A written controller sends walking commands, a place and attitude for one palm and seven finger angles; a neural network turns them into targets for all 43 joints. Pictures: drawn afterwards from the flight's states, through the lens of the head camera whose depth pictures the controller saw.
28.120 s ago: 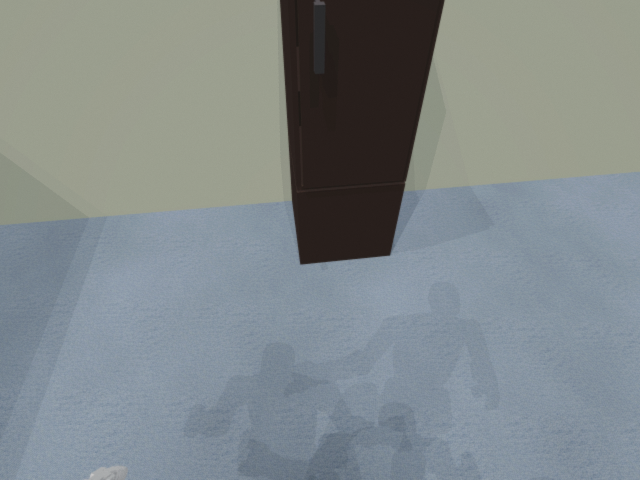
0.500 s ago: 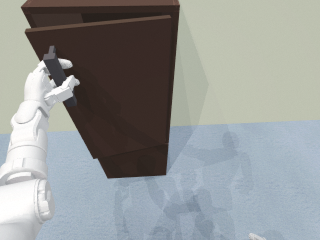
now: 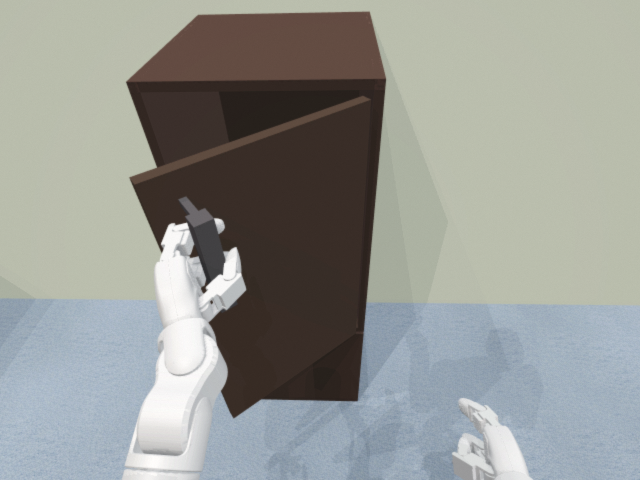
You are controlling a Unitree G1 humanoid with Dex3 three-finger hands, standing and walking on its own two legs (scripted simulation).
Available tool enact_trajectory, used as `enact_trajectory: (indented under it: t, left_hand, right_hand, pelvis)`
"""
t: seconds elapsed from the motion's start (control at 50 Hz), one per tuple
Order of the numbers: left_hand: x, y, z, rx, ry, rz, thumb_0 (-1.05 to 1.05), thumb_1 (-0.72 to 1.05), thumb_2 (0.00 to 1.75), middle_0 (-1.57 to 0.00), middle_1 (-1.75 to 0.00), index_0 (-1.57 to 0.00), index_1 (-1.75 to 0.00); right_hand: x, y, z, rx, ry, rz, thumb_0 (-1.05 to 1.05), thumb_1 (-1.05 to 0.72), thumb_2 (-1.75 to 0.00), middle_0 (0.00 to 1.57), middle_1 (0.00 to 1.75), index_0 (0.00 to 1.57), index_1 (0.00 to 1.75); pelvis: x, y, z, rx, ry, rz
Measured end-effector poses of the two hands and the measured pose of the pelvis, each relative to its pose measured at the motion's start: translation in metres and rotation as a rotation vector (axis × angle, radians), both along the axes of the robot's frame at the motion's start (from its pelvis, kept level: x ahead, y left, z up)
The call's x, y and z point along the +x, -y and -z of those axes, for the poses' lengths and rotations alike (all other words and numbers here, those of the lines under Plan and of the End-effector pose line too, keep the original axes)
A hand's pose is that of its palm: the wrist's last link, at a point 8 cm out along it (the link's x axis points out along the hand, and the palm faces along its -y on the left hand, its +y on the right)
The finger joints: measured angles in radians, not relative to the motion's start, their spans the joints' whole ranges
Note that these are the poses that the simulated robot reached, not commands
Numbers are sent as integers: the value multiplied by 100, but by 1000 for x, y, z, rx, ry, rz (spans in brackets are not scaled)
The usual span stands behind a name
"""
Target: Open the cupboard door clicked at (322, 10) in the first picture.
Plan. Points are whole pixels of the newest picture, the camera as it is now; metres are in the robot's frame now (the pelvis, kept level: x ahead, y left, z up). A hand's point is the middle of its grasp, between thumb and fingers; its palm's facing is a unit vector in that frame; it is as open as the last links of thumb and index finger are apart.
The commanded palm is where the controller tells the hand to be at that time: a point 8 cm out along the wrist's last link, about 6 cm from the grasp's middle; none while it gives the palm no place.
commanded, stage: pull the door open along its arc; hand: left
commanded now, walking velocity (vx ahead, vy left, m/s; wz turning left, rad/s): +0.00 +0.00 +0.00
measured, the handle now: (206, 255) +0.35 +0.17 +0.14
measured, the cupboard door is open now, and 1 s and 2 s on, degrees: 39 41 43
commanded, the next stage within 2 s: open thumb and fingers to let go in 0.16 s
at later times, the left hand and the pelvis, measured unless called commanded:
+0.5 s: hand (242, 279) +0.30 +0.11 +0.14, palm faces +0.44 -0.90 +0.00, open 7.1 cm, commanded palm +0.26 +0.15 +0.13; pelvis -0.02 -0.02 +0.00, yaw +3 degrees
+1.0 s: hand (244, 279) +0.30 +0.11 +0.15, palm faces +0.43 -0.90 +0.02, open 14.7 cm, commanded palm +0.26 +0.15 +0.13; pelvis -0.04 -0.01 +0.00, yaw +2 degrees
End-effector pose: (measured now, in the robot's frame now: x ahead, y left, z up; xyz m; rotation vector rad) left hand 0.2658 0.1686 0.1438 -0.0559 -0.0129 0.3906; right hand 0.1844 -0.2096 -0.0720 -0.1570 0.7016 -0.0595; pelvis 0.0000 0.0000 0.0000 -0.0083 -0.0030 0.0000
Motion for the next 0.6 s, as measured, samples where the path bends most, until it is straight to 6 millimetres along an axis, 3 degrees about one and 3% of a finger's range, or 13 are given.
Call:
enact_trajectory:
  t: [0.1,0.22,0.44,0.6]
  left_hand:
    - [-9,15,-2,10,-17,-53,0,65,73,-30,-132,-31,-132]
    - [-7,18,-3,43,-32,-77,0,66,78,-31,-133,-33,-132]
    - [-6,16,-2,49,-36,-62,0,60,77,-34,-132,-35,-132]
    - [-3,15,0,39,-34,-64,0,25,62,-34,-128,-34,-128]
  right_hand:
    - [33,-11,-15,-20,47,-85,1,-91,-90,20,30,20,30]
    - [37,-18,-13,-17,22,-126,1,-91,-90,20,30,20,30]
    - [-18,-2,19,-8,-120,-82,1,-91,-90,20,30,20,30]
    - [-53,22,28,-42,-165,-22,1,-91,-90,20,30,20,30]
  pelvis:
    - [-2,6,1,2,23,-35]
    - [-6,14,1,6,31,-55]
    - [-17,21,0,12,42,-53]
    - [-28,23,-1,12,43,-41]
